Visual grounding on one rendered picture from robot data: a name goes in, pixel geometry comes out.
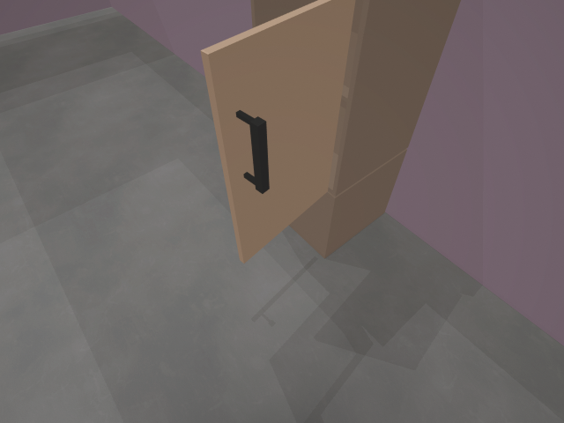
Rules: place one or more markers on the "handle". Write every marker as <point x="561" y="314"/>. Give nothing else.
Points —
<point x="258" y="133"/>

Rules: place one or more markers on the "cupboard door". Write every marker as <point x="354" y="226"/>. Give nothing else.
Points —
<point x="290" y="72"/>

